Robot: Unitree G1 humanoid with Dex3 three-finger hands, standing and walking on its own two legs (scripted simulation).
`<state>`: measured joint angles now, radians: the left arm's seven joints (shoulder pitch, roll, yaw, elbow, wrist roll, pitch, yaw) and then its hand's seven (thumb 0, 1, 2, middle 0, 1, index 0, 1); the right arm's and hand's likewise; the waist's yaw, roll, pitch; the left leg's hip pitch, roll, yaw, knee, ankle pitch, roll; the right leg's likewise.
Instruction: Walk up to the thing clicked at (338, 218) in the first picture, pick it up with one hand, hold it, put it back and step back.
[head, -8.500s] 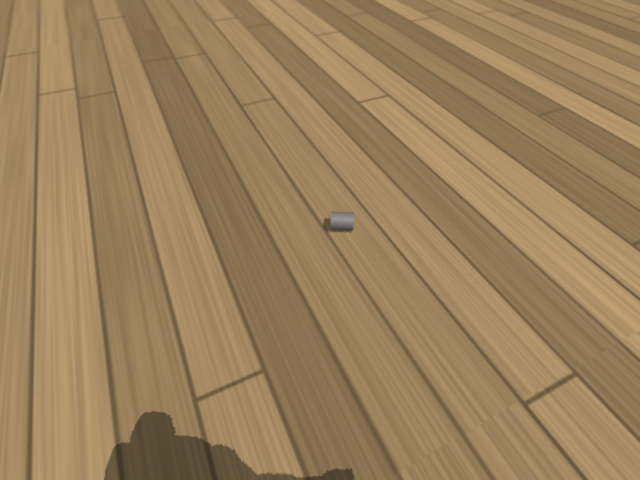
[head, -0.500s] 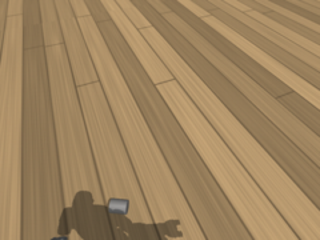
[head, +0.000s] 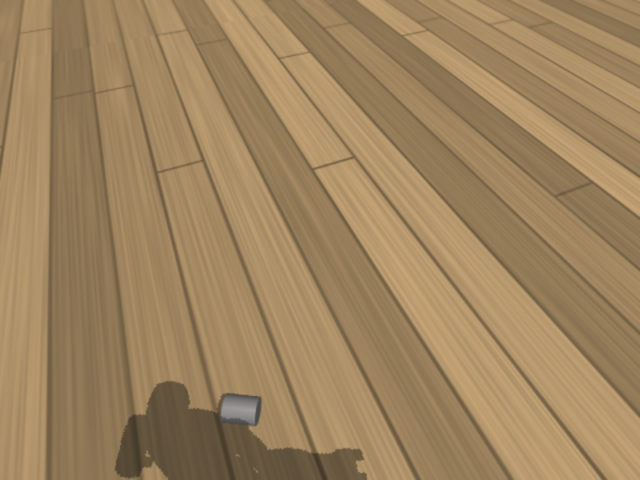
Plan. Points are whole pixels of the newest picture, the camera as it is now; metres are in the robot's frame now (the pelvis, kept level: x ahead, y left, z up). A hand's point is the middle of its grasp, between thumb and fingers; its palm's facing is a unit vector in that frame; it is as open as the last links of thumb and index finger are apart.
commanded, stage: walk up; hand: left
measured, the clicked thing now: (241, 409) +0.40 +0.26 -0.74
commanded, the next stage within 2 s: stand in 0.58 s
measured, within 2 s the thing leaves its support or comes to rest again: neither
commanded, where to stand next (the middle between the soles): +0.02 +0.02 m, yaw +0 degrees
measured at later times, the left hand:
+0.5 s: hand out of the picture +0.10 +0.25 -0.15, palm faces -0.01 -0.94 -0.34, open 7.4 cm
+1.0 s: hand out of the picture +0.11 +0.25 -0.15, palm faces -0.03 -0.94 -0.34, open 7.4 cm
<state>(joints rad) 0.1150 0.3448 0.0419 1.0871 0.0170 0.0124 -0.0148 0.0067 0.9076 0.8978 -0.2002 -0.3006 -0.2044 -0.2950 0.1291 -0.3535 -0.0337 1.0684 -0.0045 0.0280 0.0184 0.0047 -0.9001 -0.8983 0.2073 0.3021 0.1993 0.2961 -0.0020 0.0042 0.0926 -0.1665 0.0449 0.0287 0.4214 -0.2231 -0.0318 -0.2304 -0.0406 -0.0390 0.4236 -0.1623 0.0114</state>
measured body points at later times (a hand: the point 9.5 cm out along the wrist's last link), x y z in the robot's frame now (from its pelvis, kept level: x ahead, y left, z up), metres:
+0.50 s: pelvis +0.00 +0.00 +0.00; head +0.03 +0.00 +0.45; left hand +0.10 +0.30 -0.13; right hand +0.08 -0.31 -0.13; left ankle +0.00 +0.14 -0.74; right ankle +0.04 -0.13 -0.74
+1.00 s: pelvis +0.04 +0.00 +0.01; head +0.05 +0.00 +0.45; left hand +0.11 +0.30 -0.13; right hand +0.10 -0.30 -0.13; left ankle +0.00 +0.14 -0.74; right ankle +0.04 -0.13 -0.74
